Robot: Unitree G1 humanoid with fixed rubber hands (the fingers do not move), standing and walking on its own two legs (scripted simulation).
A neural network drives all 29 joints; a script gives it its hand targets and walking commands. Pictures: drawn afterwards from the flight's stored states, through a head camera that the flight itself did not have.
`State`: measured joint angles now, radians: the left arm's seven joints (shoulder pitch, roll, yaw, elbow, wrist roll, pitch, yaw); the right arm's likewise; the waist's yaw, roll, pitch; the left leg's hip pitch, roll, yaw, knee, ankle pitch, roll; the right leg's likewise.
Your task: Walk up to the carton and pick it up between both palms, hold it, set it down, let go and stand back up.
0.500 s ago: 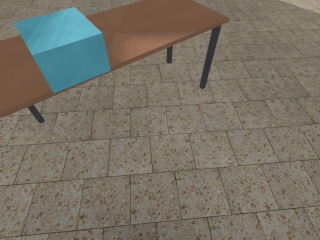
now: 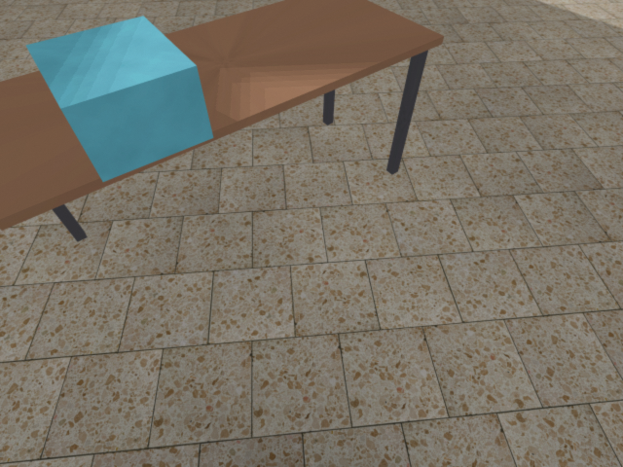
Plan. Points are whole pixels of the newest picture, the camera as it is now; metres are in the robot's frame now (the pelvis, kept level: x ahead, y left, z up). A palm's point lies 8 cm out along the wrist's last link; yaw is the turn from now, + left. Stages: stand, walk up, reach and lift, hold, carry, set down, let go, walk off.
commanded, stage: stand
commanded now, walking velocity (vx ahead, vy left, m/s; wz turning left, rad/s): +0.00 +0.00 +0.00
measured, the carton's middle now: (124, 93) +0.90 +0.47 -0.04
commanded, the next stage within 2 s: walk up in 1.26 s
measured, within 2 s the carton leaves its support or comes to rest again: neither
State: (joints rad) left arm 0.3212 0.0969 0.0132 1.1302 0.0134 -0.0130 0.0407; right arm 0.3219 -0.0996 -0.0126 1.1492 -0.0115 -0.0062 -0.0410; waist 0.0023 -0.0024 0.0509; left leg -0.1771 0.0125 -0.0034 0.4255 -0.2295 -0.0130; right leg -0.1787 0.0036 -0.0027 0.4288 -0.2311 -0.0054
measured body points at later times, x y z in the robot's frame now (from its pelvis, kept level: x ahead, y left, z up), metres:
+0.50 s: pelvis +0.01 +0.00 +0.00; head +0.02 +0.00 +0.45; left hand -0.02 +0.20 -0.16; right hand -0.02 -0.20 -0.16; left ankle +0.00 +0.13 -0.74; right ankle +0.00 -0.12 -0.74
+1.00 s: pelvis +0.00 +0.00 +0.00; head +0.01 +0.00 +0.45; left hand -0.03 +0.21 -0.16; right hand -0.02 -0.20 -0.17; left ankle +0.00 +0.13 -0.74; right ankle +0.00 -0.12 -0.74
